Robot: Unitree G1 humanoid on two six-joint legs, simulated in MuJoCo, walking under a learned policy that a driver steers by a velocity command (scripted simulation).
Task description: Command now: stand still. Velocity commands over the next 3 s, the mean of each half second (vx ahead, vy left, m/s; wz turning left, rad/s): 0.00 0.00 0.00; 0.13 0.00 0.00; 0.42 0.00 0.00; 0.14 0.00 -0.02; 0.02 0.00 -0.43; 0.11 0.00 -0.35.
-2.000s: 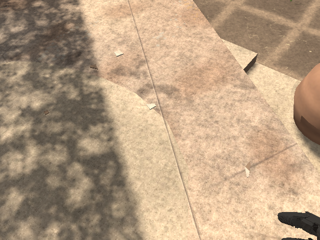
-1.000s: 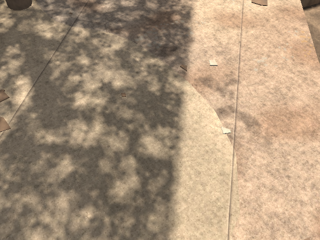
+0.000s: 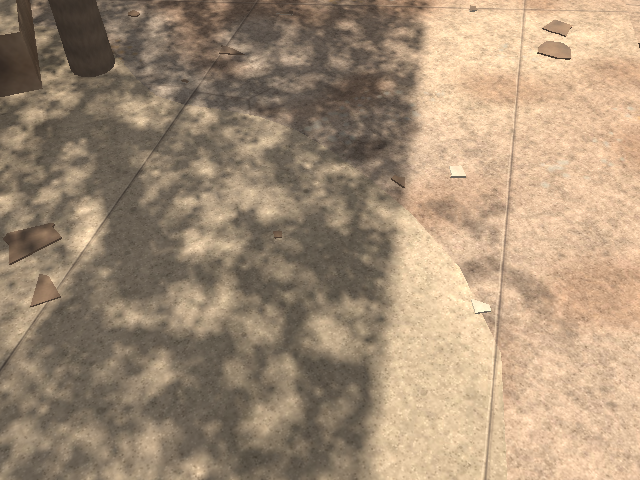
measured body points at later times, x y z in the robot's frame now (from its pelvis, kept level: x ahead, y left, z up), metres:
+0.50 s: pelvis +0.00 -0.01 +0.00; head +0.01 -0.01 +0.45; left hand +0.06 +0.24 -0.14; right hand +0.03 -0.27 -0.15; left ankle +0.00 +0.13 -0.74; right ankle -0.01 -0.11 -0.74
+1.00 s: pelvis +0.05 +0.02 +0.00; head +0.05 +0.04 +0.45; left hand +0.04 +0.30 -0.15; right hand +0.09 -0.25 -0.13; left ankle +0.05 +0.13 -0.74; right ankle -0.01 -0.11 -0.73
